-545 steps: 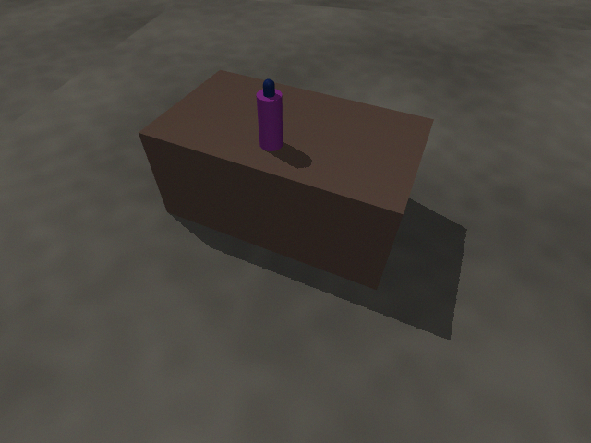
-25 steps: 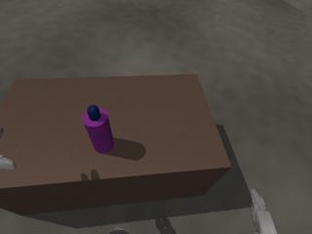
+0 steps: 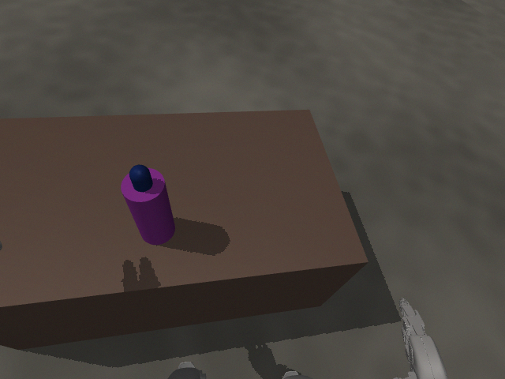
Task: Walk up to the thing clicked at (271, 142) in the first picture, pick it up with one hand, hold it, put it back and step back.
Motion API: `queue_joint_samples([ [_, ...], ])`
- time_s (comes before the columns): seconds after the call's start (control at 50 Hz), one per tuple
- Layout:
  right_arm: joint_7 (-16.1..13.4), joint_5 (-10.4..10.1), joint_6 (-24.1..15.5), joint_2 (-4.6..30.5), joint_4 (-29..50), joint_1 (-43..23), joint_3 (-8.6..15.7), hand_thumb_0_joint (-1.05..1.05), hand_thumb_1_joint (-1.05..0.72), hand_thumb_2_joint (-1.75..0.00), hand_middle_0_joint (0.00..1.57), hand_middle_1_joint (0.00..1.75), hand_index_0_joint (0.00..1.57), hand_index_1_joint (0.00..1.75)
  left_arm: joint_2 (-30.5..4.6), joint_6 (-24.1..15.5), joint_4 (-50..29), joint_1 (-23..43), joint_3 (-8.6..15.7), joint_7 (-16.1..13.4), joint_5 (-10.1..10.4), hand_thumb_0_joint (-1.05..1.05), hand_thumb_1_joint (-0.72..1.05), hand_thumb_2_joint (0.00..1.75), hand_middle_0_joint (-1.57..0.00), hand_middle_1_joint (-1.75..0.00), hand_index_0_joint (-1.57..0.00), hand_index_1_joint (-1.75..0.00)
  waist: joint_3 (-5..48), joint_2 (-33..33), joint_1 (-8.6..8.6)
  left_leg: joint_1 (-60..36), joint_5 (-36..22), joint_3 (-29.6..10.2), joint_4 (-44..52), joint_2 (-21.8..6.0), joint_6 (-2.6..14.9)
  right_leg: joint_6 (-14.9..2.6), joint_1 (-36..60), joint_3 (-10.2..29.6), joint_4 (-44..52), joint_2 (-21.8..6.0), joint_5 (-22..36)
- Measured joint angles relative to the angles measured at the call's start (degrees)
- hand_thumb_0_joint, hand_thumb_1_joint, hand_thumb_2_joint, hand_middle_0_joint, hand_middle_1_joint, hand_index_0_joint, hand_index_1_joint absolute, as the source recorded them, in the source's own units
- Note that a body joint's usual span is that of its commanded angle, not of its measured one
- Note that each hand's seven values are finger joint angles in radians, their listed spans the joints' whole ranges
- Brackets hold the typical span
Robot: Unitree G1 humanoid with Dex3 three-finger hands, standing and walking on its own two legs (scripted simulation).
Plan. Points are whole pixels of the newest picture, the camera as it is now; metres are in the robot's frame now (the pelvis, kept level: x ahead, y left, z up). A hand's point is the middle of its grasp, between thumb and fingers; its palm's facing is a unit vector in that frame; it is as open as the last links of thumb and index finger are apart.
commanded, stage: go down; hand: left
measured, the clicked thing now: (149, 203) +0.50 +0.20 -0.14
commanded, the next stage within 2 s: none
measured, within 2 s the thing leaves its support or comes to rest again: neither
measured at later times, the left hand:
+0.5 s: hand out of the picture +0.38 +0.38 +0.08, palm faces +0.24 -0.97 -0.04, open 17.7 cm
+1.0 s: hand out of the picture +0.41 +0.39 +0.07, palm faces +0.24 -0.97 -0.01, open 17.6 cm
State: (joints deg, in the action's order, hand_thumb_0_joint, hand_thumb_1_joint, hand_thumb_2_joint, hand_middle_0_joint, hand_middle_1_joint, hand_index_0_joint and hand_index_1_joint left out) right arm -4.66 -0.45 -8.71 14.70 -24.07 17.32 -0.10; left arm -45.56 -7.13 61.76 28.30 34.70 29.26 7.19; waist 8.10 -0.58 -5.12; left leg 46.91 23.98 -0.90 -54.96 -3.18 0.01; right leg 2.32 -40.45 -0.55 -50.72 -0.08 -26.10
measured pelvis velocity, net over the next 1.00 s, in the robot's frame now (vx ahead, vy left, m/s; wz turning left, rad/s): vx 0.01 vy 0.00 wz -0.01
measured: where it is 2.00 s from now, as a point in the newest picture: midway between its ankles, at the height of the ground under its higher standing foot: outside the picture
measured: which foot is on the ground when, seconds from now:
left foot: down 0.00-1.00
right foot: down 0.00-1.00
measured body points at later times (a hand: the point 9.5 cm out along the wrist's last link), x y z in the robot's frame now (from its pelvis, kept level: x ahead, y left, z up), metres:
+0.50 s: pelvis +0.00 +0.00 +0.00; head +0.08 +0.04 +0.44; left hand +0.37 +0.43 +0.09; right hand +0.16 -0.27 -0.05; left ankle +0.02 +0.11 -0.68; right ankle -0.02 -0.15 -0.68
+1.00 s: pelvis +0.01 +0.00 -0.01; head +0.10 +0.05 +0.43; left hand +0.39 +0.44 +0.08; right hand +0.16 -0.27 -0.04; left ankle +0.02 +0.11 -0.68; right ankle -0.02 -0.15 -0.68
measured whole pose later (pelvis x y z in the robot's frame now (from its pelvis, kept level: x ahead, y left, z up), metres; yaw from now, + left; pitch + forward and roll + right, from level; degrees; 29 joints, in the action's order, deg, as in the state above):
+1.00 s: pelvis +0.01 +0.00 -0.01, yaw +0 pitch +19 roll -4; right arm -2.8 0.5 -7.9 15.4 -20.2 17.3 0.6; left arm -48.8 -11.9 64.2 33.8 39.4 30.9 8.5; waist 8.7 -0.9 -7.5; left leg 52.3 26.0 -1.8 -58.7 -3.7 0.0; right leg 2.4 -45.0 -1.2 -53.1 0.5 -27.5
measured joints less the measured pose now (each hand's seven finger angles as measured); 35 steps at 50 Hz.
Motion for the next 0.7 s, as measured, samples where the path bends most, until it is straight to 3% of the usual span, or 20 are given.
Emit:
queue_joint_samples([
  [0.26, 0.8, 0.3, -0.1, 0.0, 0.4, -0.2, 0.4, -0.01, 0.50, -0.06, 0.05, 0.05, 0.05, 0.06, 0.2, -0.8, -1.3, 0.8, 0.9, 0.5, 0.7, -0.01, -0.58, 0.07, -0.06, -0.04, -0.05, -0.06, 0.2, -0.1, 0.10, 0.3, 0.8, -0.3, -0.7, 0.0, 0.07, 0.11, 0.1, -0.3, -0.1, 0.1, -0.6],
  [0.7, 1.1, 0.6, 0.5, 0.7, 2.4, -0.8, 0.0, -0.01, 0.50, -0.06, 0.05, 0.05, 0.05, 0.06, -4.8, -3.4, 5.1, 7.7, 2.8, 1.8, 0.5, -0.01, -0.60, 0.05, -0.06, -0.05, -0.06, -0.06, -0.6, -0.5, -2.13, 4.2, 0.5, -1.1, -2.4, -0.3, -0.29, -0.30, -3.8, -0.9, -2.2, 0.4, -0.7],
])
